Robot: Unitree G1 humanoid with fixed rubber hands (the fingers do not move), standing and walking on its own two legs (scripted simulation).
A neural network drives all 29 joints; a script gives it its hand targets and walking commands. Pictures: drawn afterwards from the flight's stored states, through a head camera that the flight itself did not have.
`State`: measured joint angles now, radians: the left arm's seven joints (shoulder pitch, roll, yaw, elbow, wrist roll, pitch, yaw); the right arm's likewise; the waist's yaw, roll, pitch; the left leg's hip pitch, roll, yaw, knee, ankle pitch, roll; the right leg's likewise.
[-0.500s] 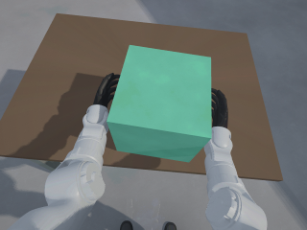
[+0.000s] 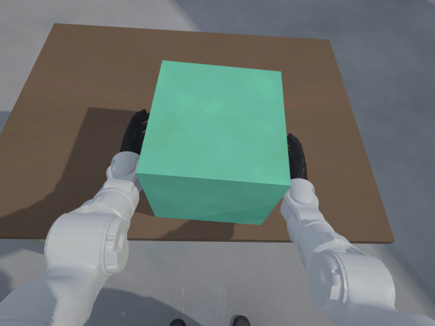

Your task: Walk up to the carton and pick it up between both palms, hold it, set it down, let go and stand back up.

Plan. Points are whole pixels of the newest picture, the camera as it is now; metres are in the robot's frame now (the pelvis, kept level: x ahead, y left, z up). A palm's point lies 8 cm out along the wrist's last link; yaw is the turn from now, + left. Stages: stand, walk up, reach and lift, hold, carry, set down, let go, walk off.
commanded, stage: set down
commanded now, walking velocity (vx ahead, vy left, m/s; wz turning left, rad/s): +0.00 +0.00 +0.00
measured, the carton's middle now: (214, 148) +0.45 +0.00 +0.01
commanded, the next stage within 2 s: none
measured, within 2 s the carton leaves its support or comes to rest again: neither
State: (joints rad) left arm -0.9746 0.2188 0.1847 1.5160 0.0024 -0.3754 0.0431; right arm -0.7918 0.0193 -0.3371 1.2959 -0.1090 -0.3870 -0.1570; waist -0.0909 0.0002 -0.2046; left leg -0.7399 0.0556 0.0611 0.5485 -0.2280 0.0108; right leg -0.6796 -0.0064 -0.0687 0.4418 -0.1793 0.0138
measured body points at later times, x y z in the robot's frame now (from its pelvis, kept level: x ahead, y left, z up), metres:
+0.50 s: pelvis -0.03 +0.00 -0.03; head +0.07 +0.02 +0.41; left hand +0.45 +0.23 +0.03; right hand +0.42 -0.23 +0.03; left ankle -0.01 +0.11 -0.73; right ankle -0.01 -0.13 -0.73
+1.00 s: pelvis -0.02 +0.00 +0.00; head +0.03 +0.02 +0.45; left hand +0.47 +0.21 +0.14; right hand +0.43 -0.23 +0.13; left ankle -0.01 +0.11 -0.73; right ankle -0.01 -0.13 -0.73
